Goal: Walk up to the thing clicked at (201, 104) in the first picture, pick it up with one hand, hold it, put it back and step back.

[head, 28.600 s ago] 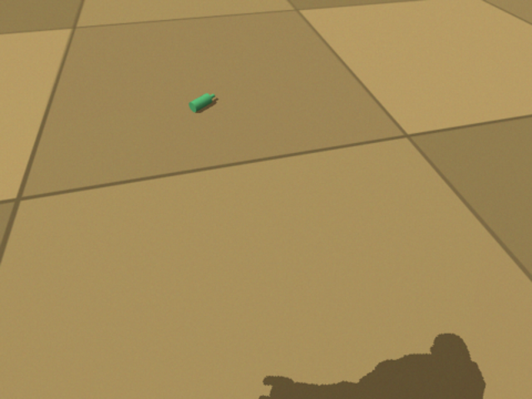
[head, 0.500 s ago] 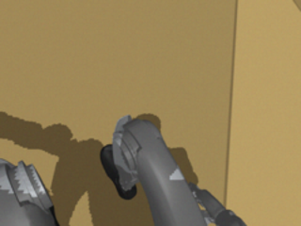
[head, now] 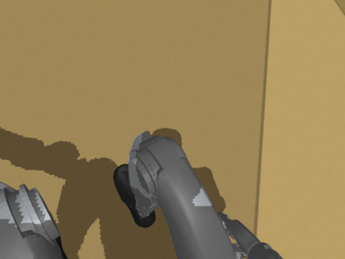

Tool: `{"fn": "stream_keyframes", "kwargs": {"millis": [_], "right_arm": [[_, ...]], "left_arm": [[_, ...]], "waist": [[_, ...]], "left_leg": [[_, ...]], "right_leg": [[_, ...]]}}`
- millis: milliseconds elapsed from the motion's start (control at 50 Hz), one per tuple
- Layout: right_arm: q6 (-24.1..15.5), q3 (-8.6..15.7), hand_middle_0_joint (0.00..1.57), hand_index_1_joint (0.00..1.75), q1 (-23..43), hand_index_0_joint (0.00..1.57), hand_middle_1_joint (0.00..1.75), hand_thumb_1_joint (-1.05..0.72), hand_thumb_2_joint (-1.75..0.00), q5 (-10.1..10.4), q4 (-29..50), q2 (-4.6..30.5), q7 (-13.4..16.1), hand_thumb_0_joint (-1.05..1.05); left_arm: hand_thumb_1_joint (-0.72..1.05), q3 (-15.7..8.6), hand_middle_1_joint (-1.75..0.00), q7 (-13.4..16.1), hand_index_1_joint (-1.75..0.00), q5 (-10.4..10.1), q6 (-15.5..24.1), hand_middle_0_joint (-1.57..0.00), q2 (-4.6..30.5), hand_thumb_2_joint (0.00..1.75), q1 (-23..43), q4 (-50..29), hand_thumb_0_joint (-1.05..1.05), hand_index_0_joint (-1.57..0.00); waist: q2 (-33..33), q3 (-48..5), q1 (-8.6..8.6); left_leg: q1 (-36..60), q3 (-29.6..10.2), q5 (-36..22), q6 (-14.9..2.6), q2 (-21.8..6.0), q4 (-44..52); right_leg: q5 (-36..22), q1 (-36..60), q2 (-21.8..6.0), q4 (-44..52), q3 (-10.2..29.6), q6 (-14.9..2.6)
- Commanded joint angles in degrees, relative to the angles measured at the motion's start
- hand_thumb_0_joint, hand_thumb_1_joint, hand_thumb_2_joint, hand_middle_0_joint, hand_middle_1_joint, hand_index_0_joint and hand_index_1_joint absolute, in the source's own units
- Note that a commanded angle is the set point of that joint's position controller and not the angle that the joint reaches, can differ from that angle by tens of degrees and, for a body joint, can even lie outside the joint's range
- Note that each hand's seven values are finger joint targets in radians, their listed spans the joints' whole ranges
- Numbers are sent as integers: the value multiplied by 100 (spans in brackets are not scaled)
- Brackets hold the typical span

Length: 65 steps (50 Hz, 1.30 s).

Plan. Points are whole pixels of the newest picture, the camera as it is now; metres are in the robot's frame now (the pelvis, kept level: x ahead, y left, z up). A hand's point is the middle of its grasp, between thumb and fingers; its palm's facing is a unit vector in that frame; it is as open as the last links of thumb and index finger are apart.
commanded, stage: rest palm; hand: left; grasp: from above
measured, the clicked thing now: out of the picture +0.50 +0.37 -0.28
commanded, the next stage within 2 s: none
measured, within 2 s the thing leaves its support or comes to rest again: neither
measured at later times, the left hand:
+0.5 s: hand out of the picture +0.47 +0.37 -0.25, palm faces -0.44 -0.14 -0.89, open 12.6 cm
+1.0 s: hand out of the picture +0.47 +0.37 -0.25, palm faces -0.45 -0.15 -0.88, open 12.6 cm
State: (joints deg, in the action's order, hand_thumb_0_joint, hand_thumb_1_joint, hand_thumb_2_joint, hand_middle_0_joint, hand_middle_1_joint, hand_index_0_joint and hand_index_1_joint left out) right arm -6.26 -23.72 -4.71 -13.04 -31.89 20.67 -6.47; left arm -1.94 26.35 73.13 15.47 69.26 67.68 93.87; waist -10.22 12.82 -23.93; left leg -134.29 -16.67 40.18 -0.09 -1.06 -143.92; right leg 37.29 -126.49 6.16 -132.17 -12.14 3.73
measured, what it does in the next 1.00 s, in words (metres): stands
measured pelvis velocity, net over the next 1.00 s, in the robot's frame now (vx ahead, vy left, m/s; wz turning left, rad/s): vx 0.00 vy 0.00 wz -0.01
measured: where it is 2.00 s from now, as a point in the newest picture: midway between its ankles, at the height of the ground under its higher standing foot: (100, 230)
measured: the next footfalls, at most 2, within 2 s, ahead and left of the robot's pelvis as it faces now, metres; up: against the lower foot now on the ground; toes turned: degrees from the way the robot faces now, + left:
none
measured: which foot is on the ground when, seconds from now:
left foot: down 0.00-1.00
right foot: down 0.00-1.00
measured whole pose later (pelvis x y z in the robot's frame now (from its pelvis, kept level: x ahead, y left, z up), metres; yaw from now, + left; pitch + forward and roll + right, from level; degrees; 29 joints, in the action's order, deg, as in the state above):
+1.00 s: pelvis +0.00 +0.00 +0.00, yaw +0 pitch +28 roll -17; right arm -6.1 -23.9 -3.7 -13.1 -31.5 20.8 -6.2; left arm -2.0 24.9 72.2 15.0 70.0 67.7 93.3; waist -10.2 13.4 -23.9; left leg -134.5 -16.7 40.3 -0.3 -1.2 -144.2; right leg 37.2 -126.5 6.0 -132.2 -12.3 3.8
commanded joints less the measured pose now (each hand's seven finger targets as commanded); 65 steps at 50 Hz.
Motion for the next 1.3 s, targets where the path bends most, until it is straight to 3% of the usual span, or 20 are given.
{"fn": "stream_keyframes", "kwargs": {"millis": [0,140,200,260,280,300,380,400,480,540,580,640,700,720,800,880,960,1020,1080,1280], "right_arm": [[40,597,20,30,-1039,20,30,-91,-91,18,-165,1974,106,0],[61,550,20,30,-1044,20,30,-91,-91,14,-220,1947,83,0],[25,576,20,30,-895,20,30,-91,-91,27,-31,1968,96,0],[21,568,20,30,-956,20,30,-91,-91,28,-134,1931,92,0],[-2,562,20,30,-948,20,30,-91,-91,49,-81,1940,83,0],[8,569,20,30,-996,20,30,-91,-91,23,-173,1978,102,0],[26,542,20,30,-997,20,30,-91,-91,24,-134,1932,111,0],[7,558,20,30,-986,20,30,-91,-91,29,-113,1965,107,0],[16,547,20,30,-994,20,30,-91,-91,28,-172,1930,126,0],[40,524,20,30,-1054,20,30,-91,-91,7,-258,1960,118,0],[19,565,20,30,-901,20,30,-91,-91,29,-56,2001,121,0],[21,581,20,30,-1075,20,30,-91,-91,36,-236,1963,108,0],[26,573,20,30,-909,20,30,-91,-91,32,-61,2024,118,0],[48,565,20,30,-1062,20,30,-91,-91,24,-216,1996,118,0],[55,563,20,30,-1010,20,30,-91,-91,34,-162,1973,115,0],[74,565,20,30,-1019,20,30,-91,-91,20,-109,2001,116,0],[120,547,20,30,-1010,20,30,-91,-90,14,-161,1972,142,0],[120,518,20,30,-896,20,30,-91,-90,7,-13,1994,159,0],[121,554,20,30,-894,20,30,-91,-90,-10,-45,2025,148,0],[109,549,20,30,-863,20,30,-91,-90,-15,11,2055,153,0]], "left_arm": [[-31,-65,-88,228,-87,-59,7,-24,1310,81,1369,-683,0,-25],[-29,-19,-86,222,-86,-84,-60,-26,1246,79,1200,-410,0,-26],[-28,-89,-86,231,-86,-76,-22,-26,1444,78,1530,-913,0,-27],[-29,-6,-84,225,-84,-107,-83,-27,1228,79,1136,-379,0,-27],[-29,48,-85,196,-84,-129,-63,-26,1177,78,1287,-635,0,-27],[-29,-69,-85,210,-84,-113,-57,-26,1317,78,1328,-613,0,-26],[-26,-31,-84,171,-84,-131,-49,-29,1348,77,1233,-608,0,-29],[-25,-102,-83,170,-83,-139,-16,-29,1427,77,1519,-1103,0,-30],[-28,-4,-86,190,-85,-139,-29,-26,1285,76,1178,-502,0,-27],[-27,-144,-85,171,-84,-99,4,-28,1536,78,1368,-849,0,-29],[-28,-141,-84,174,-84,-95,-11,-27,1516,78,1488,-1087,0,-27],[-29,-15,-85,155,-85,-137,-69,-25,1214,78,1146,-498,0,-26],[-26,-132,-83,130,-82,-116,-5,-29,1514,77,1450,-1005,0,-29],[-27,-188,-83,125,-83,-72,-50,-28,1550,77,1224,-715,0,-28],[-27,-83,-83,86,-83,-169,-37,-27,1366,77,1213,-683,0,-28],[-27,-130,-83,17,-83,-138,-27,-27,1483,77,1351,-961,0,-28],[-26,-32,-84,20,-84,-158,-14,-28,1320,78,1133,-516,0,-28],[-25,-175,-85,84,-84,-128,52,-27,1651,75,1400,-998,0,-28],[-26,-146,-85,110,-84,-106,44,-26,1443,76,1208,-700,0,-27],[-24,-138,-83,120,-82,-134,20,-29,1495,76,1371,-962,0,-30]], "waist": [[3625,-3679,-423],[3573,-3514,-478],[3825,-3929,-349],[3508,-3643,-437],[3620,-3578,-480],[3583,-3621,-429],[3538,-3610,-401],[3751,-3827,-381],[3572,-3555,-434],[3879,-3732,-356],[3860,-3945,-343],[3553,-3460,-435],[3801,-3762,-346],[3754,-3677,-330],[3475,-3667,-409],[3811,-3843,-378],[3408,-3543,-411],[3657,-3888,-287],[3624,-3640,-399],[3609,-3649,-402]], "left_leg": [[3072,447,-1690,-12,-371,1334],[3028,386,-1449,0,-395,1442],[3273,399,-1608,10,-400,1432],[3087,427,-1556,-19,-393,1404],[3040,440,-1566,-22,-382,1418],[3069,403,-1592,3,-395,1359],[3012,442,-1351,-24,-386,1424],[3174,449,-1562,-5,-394,1356],[3034,439,-1387,-7,-397,1444],[3303,368,-1549,41,-423,1428],[3438,377,-1817,34,-430,1373],[3057,399,-1490,4,-397,1391],[3234,385,-1682,32,-404,1352],[3235,378,-1663,40,-405,1366],[2994,440,-1566,-30,-397,1305],[3376,389,-1922,26,-414,1333],[2968,442,-1450,-25,-390,1333],[3102,456,-1620,-24,-385,1330],[3203,345,-1713,38,-415,1358],[3080,390,-1608,10,-412,1300]], "right_leg": [[-1630,1977,65,1070,-489,-484],[-1436,1943,59,1074,-506,-486],[-1560,2019,66,1027,-485,-497],[-1539,2045,85,1069,-482,-479],[-1572,2043,83,1053,-464,-464],[-1567,1931,63,1052,-498,-491],[-1385,2042,73,1092,-450,-487],[-1561,2038,45,1059,-447,-483],[-1413,2051,88,1096,-485,-478],[-1450,1896,27,1031,-491,-494],[-1649,1932,40,1006,-483,-494],[-1455,1868,60,1054,-494,-491],[-1552,1871,26,1030,-485,-517],[-1508,1862,13,1024,-476,-526],[-1537,2069,73,1083,-465,-481],[-1674,1985,35,1040,-477,-499],[-1404,2028,82,1125,-487,-501],[-1577,2210,72,1080,-478,-494],[-1527,1862,49,1026,-549,-522],[-1525,1929,41,1081,-511,-508]]}}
